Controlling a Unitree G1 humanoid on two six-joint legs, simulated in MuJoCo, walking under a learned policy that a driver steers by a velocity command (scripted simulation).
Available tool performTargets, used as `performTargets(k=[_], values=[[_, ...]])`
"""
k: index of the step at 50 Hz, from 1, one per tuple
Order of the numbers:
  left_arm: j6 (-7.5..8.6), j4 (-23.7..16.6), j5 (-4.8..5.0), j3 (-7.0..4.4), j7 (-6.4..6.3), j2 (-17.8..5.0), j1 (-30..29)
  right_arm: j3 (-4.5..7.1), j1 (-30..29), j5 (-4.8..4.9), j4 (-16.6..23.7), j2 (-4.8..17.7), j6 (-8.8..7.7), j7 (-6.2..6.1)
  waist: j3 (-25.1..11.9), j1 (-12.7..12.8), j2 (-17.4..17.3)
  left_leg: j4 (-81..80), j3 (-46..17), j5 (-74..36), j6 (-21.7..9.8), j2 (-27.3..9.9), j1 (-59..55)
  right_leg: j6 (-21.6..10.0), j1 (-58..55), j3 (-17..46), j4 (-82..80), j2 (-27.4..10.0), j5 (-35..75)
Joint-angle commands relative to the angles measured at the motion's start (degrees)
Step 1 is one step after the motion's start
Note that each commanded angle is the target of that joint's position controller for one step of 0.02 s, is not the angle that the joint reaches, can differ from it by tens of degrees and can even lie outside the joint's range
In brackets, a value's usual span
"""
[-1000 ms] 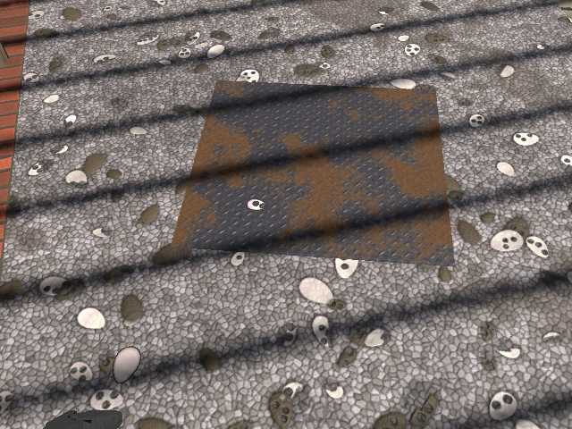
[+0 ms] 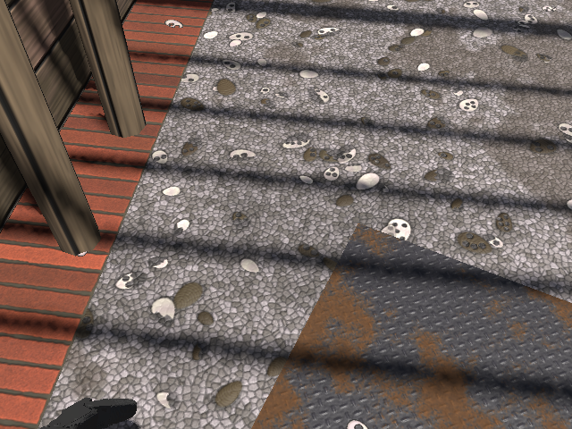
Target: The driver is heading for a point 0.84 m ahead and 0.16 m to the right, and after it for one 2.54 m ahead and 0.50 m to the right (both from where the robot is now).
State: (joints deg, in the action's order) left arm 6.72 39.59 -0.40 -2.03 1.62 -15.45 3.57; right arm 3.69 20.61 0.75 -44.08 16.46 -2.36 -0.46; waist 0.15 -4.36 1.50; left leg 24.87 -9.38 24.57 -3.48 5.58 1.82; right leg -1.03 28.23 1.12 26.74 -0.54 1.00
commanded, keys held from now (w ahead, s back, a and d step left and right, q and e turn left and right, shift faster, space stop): e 0.60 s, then no key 0.02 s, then w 0.22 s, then w+q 0.16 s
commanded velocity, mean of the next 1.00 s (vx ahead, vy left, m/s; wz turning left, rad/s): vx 0.20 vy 0.00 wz -0.27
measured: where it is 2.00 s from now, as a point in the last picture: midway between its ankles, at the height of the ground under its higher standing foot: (322, 324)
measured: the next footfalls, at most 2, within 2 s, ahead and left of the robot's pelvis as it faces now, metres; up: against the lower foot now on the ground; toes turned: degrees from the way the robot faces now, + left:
left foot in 0.48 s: +0.24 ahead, +0.10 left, +0.00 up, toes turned -18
right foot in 0.86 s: +0.14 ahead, -0.15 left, +0.00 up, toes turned -21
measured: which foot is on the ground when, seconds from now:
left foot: down 0.00-0.02, up 0.04-0.46, down 0.48-0.86, up 0.88-1.00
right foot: down 0.00-0.48, up 0.50-0.84, down 0.86-1.00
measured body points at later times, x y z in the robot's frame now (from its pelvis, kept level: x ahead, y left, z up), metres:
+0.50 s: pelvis +0.14 +0.00 +0.01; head +0.17 +0.00 +0.45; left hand +0.31 +0.26 -0.10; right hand +0.26 -0.30 -0.08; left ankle +0.21 +0.11 -0.73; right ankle +0.13 -0.12 -0.72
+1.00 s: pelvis +0.20 -0.06 +0.02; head +0.20 -0.08 +0.47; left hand +0.38 +0.16 -0.08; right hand +0.19 -0.35 -0.11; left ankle +0.26 +0.08 -0.66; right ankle +0.11 -0.13 -0.73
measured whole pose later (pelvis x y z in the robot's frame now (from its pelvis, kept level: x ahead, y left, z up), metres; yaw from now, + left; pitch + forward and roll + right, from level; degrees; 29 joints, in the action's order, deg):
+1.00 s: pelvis +0.20 -0.06 +0.02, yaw -20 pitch +2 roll +0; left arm 2.8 42.2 -0.2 -2.3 0.1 -14.1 18.0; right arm 3.9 16.0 1.7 -44.6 17.5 -2.6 1.1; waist -1.7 0.2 -2.5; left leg 57.7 -1.0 18.4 -0.8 -2.5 30.6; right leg -1.9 6.6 -1.4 21.2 0.6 -16.4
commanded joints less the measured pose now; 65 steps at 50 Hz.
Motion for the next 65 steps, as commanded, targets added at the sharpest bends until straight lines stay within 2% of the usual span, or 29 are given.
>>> performTargets(k=[1, 2, 3, 4, 6, 9, 13, 18, 22, 23, 24, 25, 26, 28, 31, 35, 38, 41, 42, 43, 44, 45, 46, 48, 50, 55, 61, 63, 65], values=[[1.59, -1.0, -1.96, -3.93, -0.31, -12.5, 13.6, 0.71, -1.2, -1.54, 4.6, 5.3, -0.3, -0.6, -14.1, 8.3, -1.7, 23.5, -2.1, -37.2, -1.6, -7.5, 8.8, -7.9, -28.3, 8.3, 3.0, -9.1, 20.4], [0.72, 1.1, -1.64, -4.79, 0.07, -15.2, 18.1, -0.32, 8.4, -0.84, 3.2, 2.2, -0.94, -0.38, -22.3, 6.3, 14.7, 45.3, 2.9, 0.4, 3.8, 1.1, 27.8, -19.4, -47.6, 29.6, 1.8, -21.4, 26.1], [0.07, 1.4, 0.72, -3.74, 0.49, -11.0, 19.2, 0.12, 8.1, -0.9, 2.6, 6.1, -1.17, -0.09, -22.7, 7.3, 12.0, 51.3, -0.1, 11.6, 4.6, -0.1, 33.7, -19.7, -47.6, 37.3, -2.9, -22.0, 19.3], [-0.49, 0.2, 1.31, -2.9, 0.38, -8.7, 14.2, 0.78, 1.2, -0.36, 4.0, 8.4, -0.98, -0.03, -14.5, 7.9, 6.4, 52.8, 0.8, 8.1, 5.0, -3.3, 36.8, -16.9, -41.1, 30.0, -3.3, -19.5, 17.5], [-1.51, -0.8, 0.72, -1.88, 0.06, -6.6, 8.4, 0.63, -6.9, -1.57, 6.4, 7.3, -0.62, -0.38, -6.0, 6.4, -0.7, 46.3, 3.7, 2.9, 5.8, -6.8, 35.7, -14.4, -27.5, 20.5, -4.5, -14.7, 26.6], [-2.37, -0.5, 0.09, -2.63, -0.51, -8.6, 7.1, 0.15, -5.1, -1.25, 6.9, 4.1, 0.31, -1.05, -5.9, 3.0, 3.8, 34.8, 5.0, 1.0, 6.9, -7.0, 28.6, -13.4, -19.8, 15.4, -6.6, -10.3, 30.9], [-4.41, -0.6, 0.98, -4.13, -1.86, -11.9, 7.2, 0.19, -6.3, -1.23, 6.5, 4.2, 1.58, -1.99, -9.2, 2.9, 4.5, 25.2, 5.5, -5.6, 8.4, -5.1, 23.5, -13.4, -15.7, 15.0, -7.0, -9.6, 24.7], [-6.82, -1.0, 1.58, -4.3, -2.96, -11.1, 7.4, 0.5, -13.0, -0.86, 8.2, 4.2, 2.38, -1.79, -6.2, 4.6, 6.1, 16.7, 4.1, -9.3, 8.2, -3.5, 21.0, -11.0, -11.8, 19.2, -7.6, -7.3, 0.1], [-8.14, -2.2, 1.91, -4.24, -3.54, -10.3, 5.7, 1.14, -11.1, -0.38, 7.8, 4.8, 0.29, -0.84, -5.4, 2.7, 7.3, -0.3, 4.5, -14.7, 6.1, -3.2, 14.4, -8.5, -13.8, 24.0, -2.6, -5.5, -1.1], [-8.31, -2.4, 1.92, -3.83, -3.68, -8.8, 6.7, 1.72, -9.7, -0.73, 7.4, 6.5, -0.09, -0.89, -5.9, 2.8, 5.8, -4.5, 2.8, -19.6, 4.5, -7.1, 9.1, -6.1, -11.6, 23.1, 0.5, -3.4, -6.1], [-8.34, -2.6, 0.95, -2.89, -3.54, -5.4, 9.8, 2.46, -9.2, -1.86, 8.2, 10.2, 0.1, -1.4, -8.5, 4.7, -4.7, -4.9, -7.3, -28.5, -0.3, -19.6, 2.1, -2.8, -5.6, 16.6, 12.1, 1.6, -23.3], [-7.79, -4.5, 1.23, -3.18, -3.46, -6.2, 10.6, 3.03, -9.6, -3.83, 7.8, 12.4, 0.77, -1.12, -6.0, 6.2, -17.8, -6.6, -19.8, -38.9, -9.9, -28.5, 2.5, 0.2, 5.5, 6.9, 22.4, 8.5, -38.9], [-7.43, -3.5, 0.53, -4.32, -3.34, -10.5, 12.2, 2.59, -10.2, -3.36, 8.4, 10.0, 0.63, -1.06, -6.3, 5.6, -14.5, -6.7, -20.6, -39.4, -13.3, -30.3, 3.5, 2.5, 6.9, 7.2, 34.1, 4.4, -38.4], [-8.77, -1.0, 1.41, -5.53, -3.57, -11.9, 13.1, 1.47, -14.4, -2.17, 9.3, 5.9, 0.66, -1.2, -4.4, 6.7, -7.9, -4.9, -8.5, -35.5, -8.7, -22.9, 5.2, 4.9, 7.2, 6.5, 41.0, 2.6, -31.5], [-9.94, -2.5, 1.55, -4.49, -3.42, -8.1, 10.5, 1.41, -14.4, -1.69, 8.6, 6.1, 1.35, -1.59, -2.7, 5.4, -9.3, -5.6, -0.6, -37.2, -8.0, -18.9, 7.4, 7.0, 6.6, 3.4, 40.3, 1.9, -25.4], [-8.93, -5.3, 1.26, -2.55, -2.11, -4.7, 5.1, 2.08, -9.9, -0.79, 6.6, 8.0, 1.83, -1.75, -4.4, 1.8, -12.1, -10.6, -0.9, -9.4, -8.7, -18.9, 5.6, 5.7, 2.2, 0.1, 24.3, 0.0, -24.1], [-7.59, -5.0, 1.02, -2.2, -1.17, -5.3, 5.0, 2.53, -9.1, -0.17, 5.5, 9.9, 1.12, -0.58, -3.0, 1.6, -12.3, -12.3, -1.0, -3.8, -8.7, -19.8, 9.7, 2.9, -6.7, -2.8, 12.9, 0.7, -24.5], [-6.36, -1.9, 1.0, -2.43, -0.76, -5.6, 10.5, 2.13, -9.0, 1.12, 4.1, 9.5, 0.72, 0.48, -1.1, 5.2, -9.8, -8.8, 0.7, -2.8, -7.0, -18.6, 15.1, -0.9, -19.5, -5.0, -2.9, 2.3, -15.0], [-6.16, -0.7, 1.19, -2.69, -1.07, -6.2, 13.9, 1.27, -8.8, 0.77, 3.6, 7.2, 0.3, 0.73, -2.4, 7.0, -8.4, -4.9, 2.4, -3.4, -4.7, -17.0, 19.4, -2.0, -27.3, -2.8, -4.4, 1.2, -15.0], [-5.98, 0.2, 1.09, -3.18, -1.72, -8.5, 19.3, -0.35, -10.2, -0.33, 4.4, 2.4, -0.34, 1.38, -4.7, 8.9, -1.0, 7.6, 7.1, -1.4, -0.6, -12.5, 27.6, -4.2, -36.8, 8.9, -7.5, -7.6, -16.4], [-6.16, 0.0, 0.79, -4.96, -1.88, -16.2, 21.0, -0.94, -11.8, -0.81, 7.5, 0.7, -1.56, 1.68, -3.9, 8.9, 13.4, 21.0, 13.9, 6.5, 3.2, -5.8, 42.1, -11.7, -40.1, 26.4, -11.6, -20.0, -21.8], [-5.13, 0.4, -0.03, -5.0, -1.73, -14.8, 22.4, 0.62, -15.7, 0.62, 8.3, 6.4, -2.05, 1.23, -0.2, 12.0, 9.5, 31.6, 8.9, 9.1, 3.5, -8.5, 47.4, -16.7, -35.3, 31.9, -15.3, -23.2, -29.5], [-4.1, 0.3, -0.12, -3.81, -1.74, -11.0, 20.3, 1.45, -14.9, 1.69, 7.7, 8.3, -2.04, 1.36, 3.1, 10.3, 7.7, 35.4, 6.1, 4.2, 2.5, -10.4, 49.9, -15.0, -33.9, 28.2, -16.2, -20.7, -34.0], [-2.87, 0.1, 0.48, -2.76, -1.75, -7.8, 15.8, 1.64, -12.4, 1.22, 5.6, 7.5, -1.66, 1.51, 5.4, 7.9, 8.0, 35.7, 4.7, -5.2, 2.1, -11.4, 51.0, -11.1, -32.4, 19.2, -18.2, -16.6, -27.5], [-2.25, 0.2, -0.29, -2.47, -2.0, -6.5, 14.9, 1.43, -11.4, 0.92, 4.6, 5.6, -1.6, 1.72, 5.2, 7.1, 5.9, 35.3, 3.6, -12.7, 2.8, -10.5, 48.2, -9.1, -30.1, 11.0, -19.2, -14.2, -14.1], [-1.5, 1.4, -0.23, -2.86, -2.21, -7.1, 14.5, 0.32, -13.9, 0.51, 5.9, 2.5, -1.08, 2.3, 4.7, 7.2, 4.0, 23.1, 6.4, -25.6, 4.7, -9.4, 41.4, -7.8, -25.5, -2.4, -20.3, -11.8, -1.1], [-2.26, 4.7, 1.19, -3.8, -2.52, -9.8, 18.2, -0.61, -21.4, 0.62, 10.4, 1.8, -1.27, 4.54, 7.4, 8.8, 2.4, 11.0, 11.1, -24.2, 0.6, -8.5, 38.2, -6.8, -31.3, -7.5, -18.1, -15.2, 8.4], [-3.01, 4.8, 1.26, -4.24, -2.86, -11.5, 17.7, 0.16, -19.9, 0.58, 11.2, 3.5, -1.1, 4.9, 4.1, 6.7, 4.2, 10.5, 14.3, -18.8, -1.8, -5.4, 32.8, -5.6, -34.4, -9.5, -11.0, -15.5, 29.8], [-4.04, 4.5, 1.19, -4.5, -3.49, -12.8, 17.0, 2.39, -8.6, 0.71, 9.1, 7.5, -0.58, 4.47, -3.8, -0.1, 5.3, 9.3, 16.7, -16.4, -4.8, -0.8, 16.8, -3.6, -32.9, -11.5, 6.0, -14.1, 45.6]])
